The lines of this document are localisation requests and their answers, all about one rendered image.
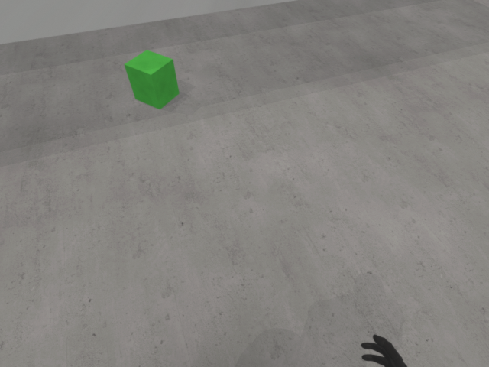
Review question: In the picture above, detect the carton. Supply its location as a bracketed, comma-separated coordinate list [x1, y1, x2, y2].
[125, 50, 179, 109]

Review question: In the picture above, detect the robot right hand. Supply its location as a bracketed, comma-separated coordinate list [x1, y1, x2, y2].
[361, 335, 407, 367]

